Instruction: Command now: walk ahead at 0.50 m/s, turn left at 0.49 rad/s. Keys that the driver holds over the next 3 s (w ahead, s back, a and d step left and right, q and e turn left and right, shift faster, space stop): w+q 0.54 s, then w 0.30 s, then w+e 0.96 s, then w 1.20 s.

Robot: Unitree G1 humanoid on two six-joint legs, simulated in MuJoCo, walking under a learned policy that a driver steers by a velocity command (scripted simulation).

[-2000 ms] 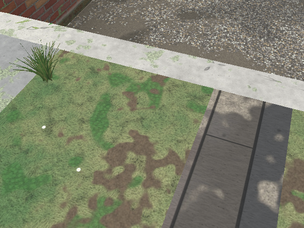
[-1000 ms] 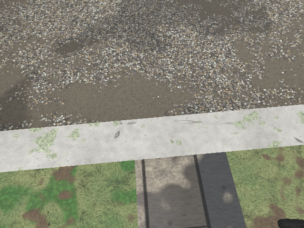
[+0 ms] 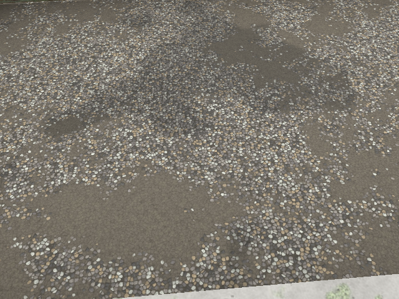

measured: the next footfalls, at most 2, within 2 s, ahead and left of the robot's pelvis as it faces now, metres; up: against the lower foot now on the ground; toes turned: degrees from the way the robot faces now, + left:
left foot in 0.20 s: +0.30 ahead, +0.20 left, +0.00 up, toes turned +16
right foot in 0.68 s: +0.40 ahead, -0.01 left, +0.00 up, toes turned -1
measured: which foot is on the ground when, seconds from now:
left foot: up 0.00-0.18, down 0.20-1.00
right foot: down 0.00-0.20, up 0.22-0.66, down 0.68-1.00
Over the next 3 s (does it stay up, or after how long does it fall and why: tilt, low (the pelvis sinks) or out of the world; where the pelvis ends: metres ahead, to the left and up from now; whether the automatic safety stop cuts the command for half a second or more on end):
stays up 0.33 0.13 -0.01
